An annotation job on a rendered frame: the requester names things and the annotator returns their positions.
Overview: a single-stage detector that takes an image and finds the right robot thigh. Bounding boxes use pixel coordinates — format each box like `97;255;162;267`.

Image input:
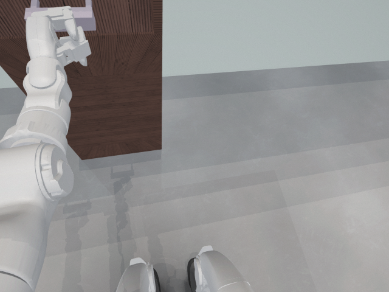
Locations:
194;251;254;292

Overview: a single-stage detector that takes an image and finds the cabinet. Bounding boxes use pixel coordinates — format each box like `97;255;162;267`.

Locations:
0;0;163;160

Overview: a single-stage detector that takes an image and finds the robot left hand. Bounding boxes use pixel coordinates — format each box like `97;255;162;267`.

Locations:
26;6;91;67

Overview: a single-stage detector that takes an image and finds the robot left forearm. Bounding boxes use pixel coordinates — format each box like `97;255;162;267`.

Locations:
0;57;72;155

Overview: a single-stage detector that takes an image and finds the handle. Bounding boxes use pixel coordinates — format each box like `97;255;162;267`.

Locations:
24;0;96;32

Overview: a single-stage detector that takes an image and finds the left robot shin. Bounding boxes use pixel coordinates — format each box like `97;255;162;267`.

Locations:
130;257;146;265

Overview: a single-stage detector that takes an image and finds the robot left upper arm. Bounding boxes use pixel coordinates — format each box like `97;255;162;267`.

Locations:
0;142;74;292

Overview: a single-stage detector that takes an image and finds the drawer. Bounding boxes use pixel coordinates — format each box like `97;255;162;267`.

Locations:
0;0;152;37

